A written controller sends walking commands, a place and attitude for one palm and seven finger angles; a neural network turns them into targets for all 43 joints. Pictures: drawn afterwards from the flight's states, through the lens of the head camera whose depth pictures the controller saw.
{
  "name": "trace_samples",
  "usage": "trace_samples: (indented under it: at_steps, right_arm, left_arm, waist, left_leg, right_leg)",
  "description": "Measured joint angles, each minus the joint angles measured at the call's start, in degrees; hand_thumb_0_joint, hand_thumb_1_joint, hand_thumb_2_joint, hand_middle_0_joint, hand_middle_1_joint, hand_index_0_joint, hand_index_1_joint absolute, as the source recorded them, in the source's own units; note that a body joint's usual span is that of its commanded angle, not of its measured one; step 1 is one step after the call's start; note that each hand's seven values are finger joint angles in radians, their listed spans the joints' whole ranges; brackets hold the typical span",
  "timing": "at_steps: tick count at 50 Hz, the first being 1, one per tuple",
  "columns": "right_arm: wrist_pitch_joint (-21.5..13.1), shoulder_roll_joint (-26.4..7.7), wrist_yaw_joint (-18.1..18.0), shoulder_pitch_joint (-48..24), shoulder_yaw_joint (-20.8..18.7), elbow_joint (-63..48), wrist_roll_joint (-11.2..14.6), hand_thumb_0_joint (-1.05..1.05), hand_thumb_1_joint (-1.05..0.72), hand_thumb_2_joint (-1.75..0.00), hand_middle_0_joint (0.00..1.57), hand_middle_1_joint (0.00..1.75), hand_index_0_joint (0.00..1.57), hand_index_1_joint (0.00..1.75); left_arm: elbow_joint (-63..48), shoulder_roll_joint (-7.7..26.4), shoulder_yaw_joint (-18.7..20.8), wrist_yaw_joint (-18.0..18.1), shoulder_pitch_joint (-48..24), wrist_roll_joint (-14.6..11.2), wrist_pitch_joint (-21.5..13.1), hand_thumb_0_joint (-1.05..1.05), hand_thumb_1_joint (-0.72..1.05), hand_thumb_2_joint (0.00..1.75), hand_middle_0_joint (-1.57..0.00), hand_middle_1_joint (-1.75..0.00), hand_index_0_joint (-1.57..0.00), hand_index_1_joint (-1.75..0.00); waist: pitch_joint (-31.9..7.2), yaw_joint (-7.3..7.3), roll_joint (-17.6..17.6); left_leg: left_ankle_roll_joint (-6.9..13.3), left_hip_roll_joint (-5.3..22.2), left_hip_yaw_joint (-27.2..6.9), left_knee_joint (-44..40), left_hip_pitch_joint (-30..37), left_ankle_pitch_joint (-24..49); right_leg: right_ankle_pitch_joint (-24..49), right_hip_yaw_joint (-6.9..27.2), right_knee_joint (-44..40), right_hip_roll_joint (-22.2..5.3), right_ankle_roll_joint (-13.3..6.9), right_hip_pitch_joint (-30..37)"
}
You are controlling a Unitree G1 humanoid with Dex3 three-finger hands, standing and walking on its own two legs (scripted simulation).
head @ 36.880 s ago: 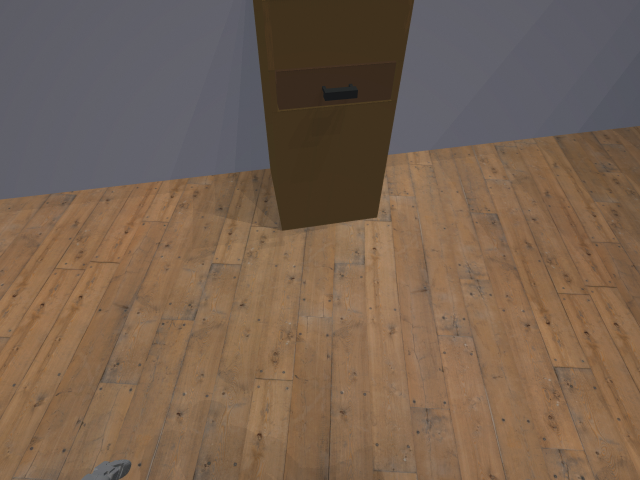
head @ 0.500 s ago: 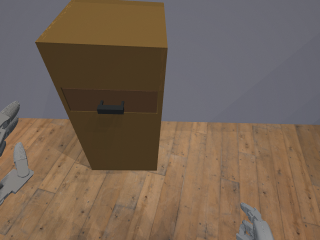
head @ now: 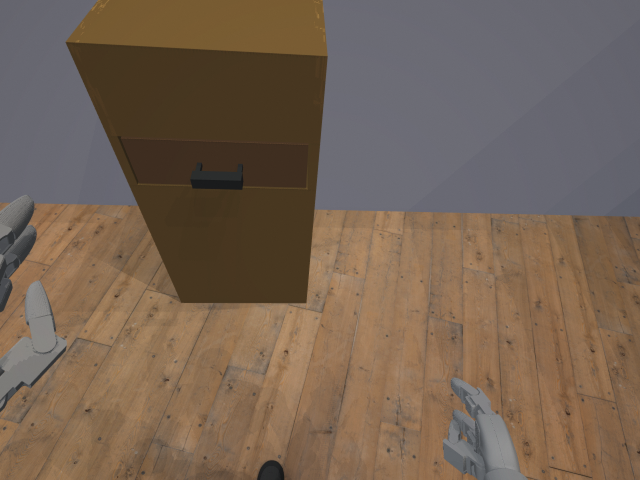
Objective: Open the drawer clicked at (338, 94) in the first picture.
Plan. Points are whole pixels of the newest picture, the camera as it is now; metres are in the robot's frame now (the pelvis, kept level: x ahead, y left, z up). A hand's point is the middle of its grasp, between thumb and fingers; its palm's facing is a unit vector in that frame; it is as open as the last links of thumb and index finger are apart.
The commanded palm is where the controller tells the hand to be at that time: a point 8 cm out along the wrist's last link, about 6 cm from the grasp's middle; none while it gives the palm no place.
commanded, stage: step back with the hand held close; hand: left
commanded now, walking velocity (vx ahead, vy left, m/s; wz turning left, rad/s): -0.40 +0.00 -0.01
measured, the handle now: (218, 173) +0.71 +0.28 -0.13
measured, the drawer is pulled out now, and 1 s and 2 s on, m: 0.00 0.00 0.00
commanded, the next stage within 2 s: stop stepping back and stand still in 0.02 s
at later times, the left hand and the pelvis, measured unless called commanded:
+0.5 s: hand out of the picture +0.10 +0.20 +0.15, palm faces +0.34 -0.84 -0.42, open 7.4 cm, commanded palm +0.03 +0.24 +0.18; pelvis -0.11 -0.04 +0.00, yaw -1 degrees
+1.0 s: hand out of the picture +0.04 +0.20 +0.16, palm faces +0.35 -0.82 -0.45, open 7.4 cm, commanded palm -0.02 +0.24 +0.18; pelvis -0.16 -0.04 +0.00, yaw -1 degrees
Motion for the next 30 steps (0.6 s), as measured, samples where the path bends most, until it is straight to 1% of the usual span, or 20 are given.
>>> trace_samples:
  at_steps: [2, 4, 5, 6, 7, 8, 9, 10, 11, 13, 15, 17, 18, 20, 21, 23, 24, 26, 28, 30]
  right_arm:
    - [0.3, 0.2, 0.5, -2.1, 0.3, -0.7, 0.2, 0.01, -0.9, -0.89, 0.2, 0.3, 0.2, 0.3]
    - [1.1, 0.3, 1.2, -4.1, 0.6, -2.0, 0.6, 0.01, -0.9, -0.89, 0.2, 0.3, 0.21, 0.3]
    - [1.8, 0.1, 1.5, -4.9, 0.6, -2.7, 0.9, 0.01, -0.9, -0.89, 0.2, 0.3, 0.21, 0.3]
    - [2.7, -0.4, 1.7, -5.3, 0.5, -2.7, 1.4, 0.01, -0.9, -0.89, 0.2, 0.3, 0.21, 0.3]
    - [3.8, -0.6, 1.7, -5.0, 0.5, -2.6, 1.9, 0.01, -0.9, -0.89, 0.2, 0.3, 0.21, 0.3]
    - [4.8, -0.8, 1.7, -4.0, 0.5, -2.3, 2.5, 0.01, -0.9, -0.89, 0.2, 0.3, 0.21, 0.3]
    - [5.6, -0.9, 1.7, -2.7, 0.7, -2.1, 3.0, 0.01, -0.9, -0.89, 0.2, 0.3, 0.21, 0.3]
    - [6.4, -1.0, 1.6, -1.1, 0.8, -2.0, 3.3, 0.01, -0.9, -0.89, 0.2, 0.3, 0.21, 0.3]
    - [7.1, -1.3, 1.3, 0.5, 0.8, -2.1, 3.4, 0.01, -0.9, -0.89, 0.2, 0.3, 0.21, 0.3]
    - [7.9, -2.4, 0.6, 3.4, 0.6, -2.4, 3.7, 0.01, -0.9, -0.89, 0.2, 0.3, 0.2, 0.3]
    - [7.6, -4.2, -0.3, 5.5, 0.0, -2.5, 3.7, 0.01, -0.9, -0.89, 0.2, 0.3, 0.2, 0.3]
    - [7.3, -6.4, -1.0, 6.8, -1.0, -2.0, 3.7, 0.01, -0.9, -0.89, 0.2, 0.3, 0.2, 0.3]
    - [7.3, -7.3, -1.3, 7.3, -1.6, -1.6, 3.8, 0.01, -0.9, -0.89, 0.2, 0.3, 0.2, 0.3]
    - [7.7, -8.1, -1.6, 7.5, -2.4, -0.6, 4.2, 0.01, -0.9, -0.89, 0.2, 0.3, 0.2, 0.3]
    - [8.0, -7.9, -1.6, 7.0, -2.5, -0.2, 4.3, 0.01, -0.9, -0.89, 0.2, 0.3, 0.2, 0.3]
    - [7.8, -7.5, -1.1, 6.2, -2.2, -1.2, 4.1, 0.02, -0.9, -0.89, 0.19, 0.3, 0.2, 0.3]
    - [7.1, -7.1, -0.7, 6.2, -2.1, -2.2, 3.7, 0.02, -0.9, -0.89, 0.19, 0.3, 0.2, 0.3]
    - [5.2, -5.7, -0.1, 6.4, -2.0, -3.5, 3.4, 0.02, -0.9, -0.89, 0.19, 0.3, 0.2, 0.3]
    - [3.8, -4.2, 0.0, 6.9, -1.4, -4.4, 3.4, 0.01, -0.9, -0.89, 0.19, 0.3, 0.2, 0.3]
    - [3.0, -2.9, -0.3, 7.6, -0.6, -4.9, 3.3, 0.01, -0.9, -0.89, 0.19, 0.3, 0.2, 0.3]
  left_arm:
    - [0.3, 1.3, 0.3, -0.9, -2.1, -0.4, 0.0, 0.02, 0.89, 0.9, -0.21, -0.3, -0.2, -0.3]
    - [0.2, 3.6, 1.8, -1.9, -3.2, -0.9, -0.5, 0.02, 0.89, 0.9, -0.21, -0.3, -0.2, -0.3]
    - [0.2, 4.4, 2.4, -2.4, -3.5, -1.1, -1.1, 0.02, 0.89, 0.9, -0.21, -0.3, -0.2, -0.3]
    - [0.6, 4.6, 2.3, -3.1, -3.6, -1.2, -1.7, 0.02, 0.89, 0.9, -0.21, -0.3, -0.2, -0.3]
    - [0.8, 5.1, 2.2, -3.5, -3.2, -1.2, -2.2, 0.02, 0.89, 0.9, -0.21, -0.3, -0.21, -0.3]
    - [0.8, 5.7, 2.4, -3.7, -2.1, -1.1, -2.7, 0.02, 0.89, 0.9, -0.22, -0.3, -0.21, -0.3]
    - [0.7, 6.1, 3.0, -3.5, -0.4, -0.8, -3.3, 0.01, 0.89, 0.9, -0.22, -0.3, -0.21, -0.3]
    - [0.5, 6.3, 3.8, -3.3, 1.7, -0.4, -3.5, 0.01, 0.89, 0.9, -0.22, -0.3, -0.21, -0.3]
    - [0.5, 6.2, 4.5, -3.1, 3.6, 0.0, -3.2, 0.01, 0.89, 0.9, -0.22, -0.3, -0.21, -0.3]
    - [1.1, 5.2, 5.0, -2.4, 6.1, 0.4, -2.1, 0.01, 0.89, 0.9, -0.22, -0.3, -0.21, -0.3]
    - [3.0, 3.4, 3.9, -1.5, 5.9, 0.4, -1.3, 0.01, 0.89, 0.9, -0.22, -0.3, -0.21, -0.3]
    - [5.9, 1.2, 1.6, -0.7, 3.5, 0.5, -0.7, 0.01, 0.89, 0.9, -0.22, -0.3, -0.21, -0.3]
    - [7.3, 0.3, 0.4, -0.4, 1.8, 0.5, -0.4, 0.01, 0.89, 0.9, -0.22, -0.3, -0.21, -0.3]
    - [9.9, -1.0, -1.5, 0.1, -1.9, 0.4, 0.0, 0.01, 0.89, 0.9, -0.22, -0.3, -0.21, -0.3]
    - [11.1, -1.5, -2.0, 0.2, -3.6, 0.4, 0.2, 0.01, 0.89, 0.9, -0.22, -0.3, -0.21, -0.3]
    - [11.6, -1.7, -2.0, 0.3, -4.3, 0.7, 0.5, 0.01, 0.89, 0.9, -0.22, -0.3, -0.21, -0.3]
    - [10.9, -1.2, -1.8, 0.2, -3.5, 0.9, 0.6, 0.01, 0.89, 0.9, -0.22, -0.3, -0.21, -0.3]
    - [8.5, 0.2, -1.2, -0.6, -1.6, 1.2, 0.6, 0.02, 0.89, 0.9, -0.21, -0.3, -0.21, -0.3]
    - [5.9, 1.9, -0.2, -0.9, 0.6, 1.2, 0.2, 0.02, 0.89, 0.9, -0.22, -0.3, -0.21, -0.3]
    - [4.3, 3.0, 1.2, -0.7, 2.4, 1.5, -0.8, 0.02, 0.89, 0.9, -0.22, -0.3, -0.21, -0.3]
  waist:
    - [1.1, -0.09, -0.4]
    - [2.6, -0.24, -1.3]
    - [3.4, -0.33, -1.2]
    - [4.1, -0.62, 0.1]
    - [4.2, -0.9, 0.4]
    - [3.9, -0.96, -0.2]
    - [3.2, -0.86, -1.6]
    - [2.1, -0.78, -2.9]
    - [1.0, -0.74, -3.9]
    - [-1.1, -0.58, -4.8]
    - [-2.7, -0.41, -4.2]
    - [-3.8, -0.77, -2.2]
    - [-4.1, -1.15, -1.2]
    - [-3.7, -2.12, -0.6]
    - [-2.8, -2.31, -1.1]
    - [-0.9, -2.81, -1.3]
    - [-0.4, -3.29, -1.1]
    - [0.5, -3.9, -1.1]
    - [1.2, -3.8, -1.2]
    - [1.4, -3.37, -0.9]
  left_leg:
    - [-0.6, 0.1, 0.7, -1.6, -0.9, 2.4]
    - [-1.2, 0.0, 1.9, -1.7, -2.2, 4.3]
    - [-1.6, 0.5, 2.1, -0.8, -3.2, 4.7]
    - [-1.9, 1.4, 1.3, 1.1, -4.0, 2.1]
    - [-2.2, 1.5, 0.4, 4.5, -5.2, -3.8]
    - [-2.6, 0.7, -0.3, 10.1, -6.4, -11.0]
    - [-2.7, -0.7, -0.7, 16.3, -7.3, -16.2]
    - [-2.6, -1.9, -0.5, 21.1, -7.5, -18.9]
    - [-2.5, -2.7, 0.2, 24.2, -7.0, -19.7]
    - [-2.0, -3.5, 2.1, 25.7, -4.0, -19.2]
    - [-1.4, -4.1, 3.6, 23.3, 0.5, -18.0]
    - [-0.5, -4.1, 4.0, 18.7, 5.6, -16.5]
    - [0.1, -4.0, 4.0, 15.9, 8.4, -15.2]
    - [1.6, -4.4, 3.1, 10.3, 12.0, -18.4]
    - [1.8, -4.7, 3.0, 9.4, 12.7, -18.4]
    - [1.7, -4.5, 3.4, 9.1, 13.2, -15.3]
    - [1.7, -4.3, 3.4, 8.8, 13.5, -15.3]
    - [1.5, -4.2, 3.5, 8.5, 13.7, -14.9]
    - [1.3, -4.1, 3.6, 8.2, 13.8, -14.2]
    - [0.9, -3.9, 3.8, 8.9, 13.2, -14.0]
  right_leg:
    - [3.3, -0.4, -6.7, -0.6, -0.3, 2.5]
    - [7.8, -1.0, -13.7, -1.4, -0.7, 4.6]
    - [5.5, -1.2, -15.8, -1.2, -2.9, 5.3]
    - [4.7, -1.6, -16.0, 0.0, -4.5, 5.3]
    - [5.4, -2.0, -15.9, 0.5, -5.3, 5.2]
    - [6.9, -2.0, -15.9, 0.2, -5.5, 5.2]
    - [7.6, -1.6, -15.9, -0.6, -5.3, 5.3]
    - [8.0, -1.2, -15.8, -1.4, -4.8, 5.2]
    - [8.5, -0.9, -15.8, -2.0, -4.4, 5.2]
    - [9.1, -0.5, -16.2, -2.6, -4.7, 5.6]
    - [8.6, -0.1, -16.7, -2.7, -5.4, 6.1]
    - [7.7, -1.0, -16.0, -1.9, -5.7, 6.1]
    - [7.3, -1.8, -15.3, -1.5, -5.5, 5.9]
    - [6.5, -3.6, -12.0, -1.5, -4.1, 4.6]
    - [6.8, -3.9, -8.9, -2.1, -2.6, 3.4]
    - [9.0, -3.8, -1.1, -2.5, 0.3, -0.4]
    - [7.3, -3.6, 1.7, -2.6, 0.6, -2.3]
    - [3.6, -2.9, 4.1, -3.4, 0.4, -5.0]
    - [4.4, -3.0, 1.6, -4.6, 0.2, -5.6]
    - [7.5, -3.7, -3.3, -5.6, 0.0, -4.6]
